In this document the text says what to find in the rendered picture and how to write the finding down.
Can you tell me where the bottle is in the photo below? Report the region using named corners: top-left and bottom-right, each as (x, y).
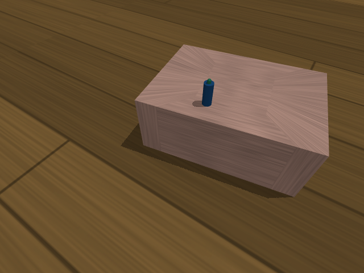
top-left (202, 78), bottom-right (214, 106)

